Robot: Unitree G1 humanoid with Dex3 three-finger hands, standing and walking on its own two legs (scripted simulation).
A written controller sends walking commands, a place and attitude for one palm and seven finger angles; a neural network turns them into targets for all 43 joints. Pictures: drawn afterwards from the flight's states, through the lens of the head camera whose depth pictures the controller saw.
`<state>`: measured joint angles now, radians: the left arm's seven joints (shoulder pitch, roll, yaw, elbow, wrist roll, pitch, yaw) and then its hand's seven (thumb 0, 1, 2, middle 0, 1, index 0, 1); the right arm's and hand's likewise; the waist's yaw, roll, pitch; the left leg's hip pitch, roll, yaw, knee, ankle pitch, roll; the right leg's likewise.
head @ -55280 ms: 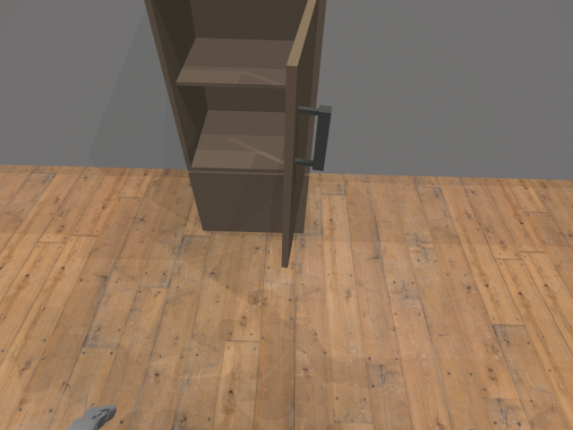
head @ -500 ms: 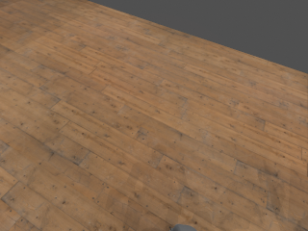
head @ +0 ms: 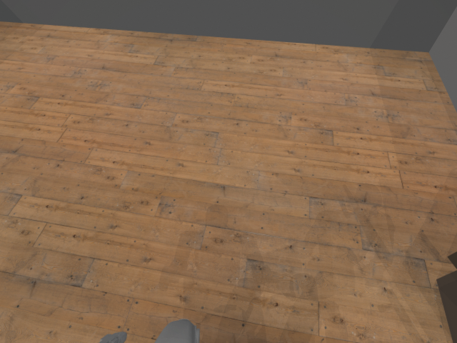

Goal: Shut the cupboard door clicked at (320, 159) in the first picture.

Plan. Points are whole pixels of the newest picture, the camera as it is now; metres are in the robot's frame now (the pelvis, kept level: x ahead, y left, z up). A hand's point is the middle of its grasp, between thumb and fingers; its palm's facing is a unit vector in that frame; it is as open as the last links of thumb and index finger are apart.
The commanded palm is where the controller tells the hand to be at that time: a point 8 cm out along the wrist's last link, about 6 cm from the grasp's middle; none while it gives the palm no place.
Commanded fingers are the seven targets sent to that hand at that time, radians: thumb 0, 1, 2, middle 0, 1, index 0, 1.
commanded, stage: turn to face it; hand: left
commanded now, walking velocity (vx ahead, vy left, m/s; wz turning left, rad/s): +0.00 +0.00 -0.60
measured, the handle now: out of the picture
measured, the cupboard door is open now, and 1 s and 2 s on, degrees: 26 26 26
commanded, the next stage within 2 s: take the last steps up to it in 1.92 s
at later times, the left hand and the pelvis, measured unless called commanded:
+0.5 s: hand (136, 315) +0.18 +0.21 -0.16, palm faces -0.28 -0.93 -0.23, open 7.4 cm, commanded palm none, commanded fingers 0.00 0.90 0.90 -0.20 -0.30 -0.20 -0.30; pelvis +0.02 +0.03 +0.00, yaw -19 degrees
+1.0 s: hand (169, 306) +0.21 +0.14 -0.18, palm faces -0.51 -0.84 -0.20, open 7.4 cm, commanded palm none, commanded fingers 0.00 0.90 0.90 -0.20 -0.30 -0.20 -0.30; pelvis +0.04 +0.02 -0.01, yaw -35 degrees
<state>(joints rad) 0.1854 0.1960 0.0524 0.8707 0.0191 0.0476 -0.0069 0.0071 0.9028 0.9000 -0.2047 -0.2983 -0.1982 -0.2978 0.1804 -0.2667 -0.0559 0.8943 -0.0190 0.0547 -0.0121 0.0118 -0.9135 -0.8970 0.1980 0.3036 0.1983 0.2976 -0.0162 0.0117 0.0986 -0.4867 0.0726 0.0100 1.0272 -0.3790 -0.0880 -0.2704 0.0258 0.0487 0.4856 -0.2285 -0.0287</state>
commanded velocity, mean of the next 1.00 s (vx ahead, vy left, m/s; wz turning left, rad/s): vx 0.00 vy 0.00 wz -0.60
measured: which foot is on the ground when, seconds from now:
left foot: up 0.00-0.14, down 0.16-0.58, up 0.60-0.98, down 1.00-1.00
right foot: down 0.00-0.16, up 0.18-0.56, down 0.58-1.00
